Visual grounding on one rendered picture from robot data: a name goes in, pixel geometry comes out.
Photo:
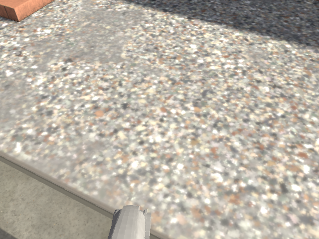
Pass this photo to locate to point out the robot left thigh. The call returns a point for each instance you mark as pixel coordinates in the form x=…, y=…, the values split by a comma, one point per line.
x=131, y=223

